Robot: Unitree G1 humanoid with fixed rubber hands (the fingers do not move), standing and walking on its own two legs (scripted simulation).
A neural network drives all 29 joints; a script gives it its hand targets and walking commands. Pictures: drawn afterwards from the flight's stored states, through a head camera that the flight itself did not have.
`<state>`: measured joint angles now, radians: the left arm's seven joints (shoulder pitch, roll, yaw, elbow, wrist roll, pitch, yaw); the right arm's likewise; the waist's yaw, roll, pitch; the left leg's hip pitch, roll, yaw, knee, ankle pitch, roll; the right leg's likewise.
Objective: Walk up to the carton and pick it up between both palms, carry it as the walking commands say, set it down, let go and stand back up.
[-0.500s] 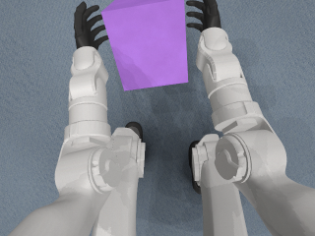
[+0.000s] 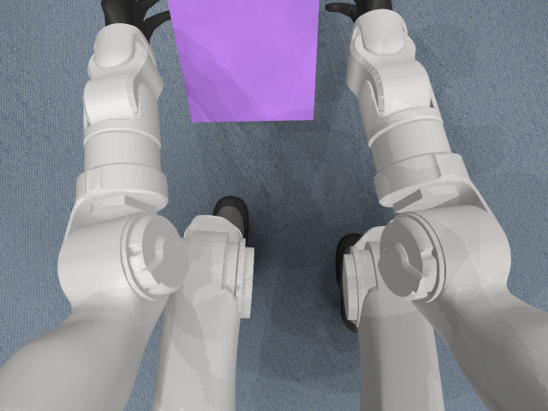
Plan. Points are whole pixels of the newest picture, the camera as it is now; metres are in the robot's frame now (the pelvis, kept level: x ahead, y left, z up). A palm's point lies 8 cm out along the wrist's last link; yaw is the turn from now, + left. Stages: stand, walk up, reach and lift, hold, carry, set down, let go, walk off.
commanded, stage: set down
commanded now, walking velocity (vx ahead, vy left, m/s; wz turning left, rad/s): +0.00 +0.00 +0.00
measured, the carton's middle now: (252, 29) +0.56 +0.10 -0.28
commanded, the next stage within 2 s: none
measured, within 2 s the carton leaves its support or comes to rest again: neither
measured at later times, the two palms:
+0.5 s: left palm (130, 22) +0.53 +0.22 -0.16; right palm (371, 5) +0.56 -0.04 -0.17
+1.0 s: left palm (130, 17) +0.53 +0.22 -0.17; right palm out of the picture +0.56 -0.05 -0.17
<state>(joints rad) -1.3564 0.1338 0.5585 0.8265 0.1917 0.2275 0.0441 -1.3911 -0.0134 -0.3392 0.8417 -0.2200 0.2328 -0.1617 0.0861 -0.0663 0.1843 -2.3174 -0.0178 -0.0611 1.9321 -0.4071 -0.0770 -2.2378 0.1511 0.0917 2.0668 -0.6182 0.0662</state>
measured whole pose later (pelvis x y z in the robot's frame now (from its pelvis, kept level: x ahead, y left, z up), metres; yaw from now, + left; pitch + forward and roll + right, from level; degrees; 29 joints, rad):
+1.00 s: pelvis +0.01 +0.00 +0.00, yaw +0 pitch +46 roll +2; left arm -1.40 0.14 0.67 0.86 0.21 0.17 -0.04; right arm -1.44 -0.04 -0.39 0.89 -0.26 0.16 -0.06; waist 0.09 -0.06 0.21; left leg -2.32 -0.02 -0.06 1.96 -0.44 -0.09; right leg -2.24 0.16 0.09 2.09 -0.65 0.07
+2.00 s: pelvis +0.01 +0.00 -0.01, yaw +0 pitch +46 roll +2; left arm -1.39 0.22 0.56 1.13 0.22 0.01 0.05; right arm -1.45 -0.12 -0.20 1.01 -0.19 0.09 -0.11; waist 0.09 -0.03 0.25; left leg -2.32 -0.01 -0.06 1.99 -0.46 -0.09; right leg -2.24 0.16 0.09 2.12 -0.67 0.07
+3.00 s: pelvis +0.02 +0.02 +0.08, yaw -1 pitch +47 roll -1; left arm -1.15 0.27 0.33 0.76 -0.02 0.18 0.07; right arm -1.29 -0.22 -0.11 0.88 0.04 0.22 -0.13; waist 0.11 -0.03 0.00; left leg -2.13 -0.03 -0.06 1.71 -0.41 -0.04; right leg -2.02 0.09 0.09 1.81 -0.61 0.08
